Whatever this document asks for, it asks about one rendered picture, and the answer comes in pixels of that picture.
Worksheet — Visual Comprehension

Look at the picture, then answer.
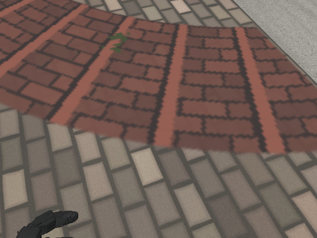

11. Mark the robot left hand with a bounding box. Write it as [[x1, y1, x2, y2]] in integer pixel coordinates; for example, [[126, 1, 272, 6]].
[[16, 210, 78, 238]]

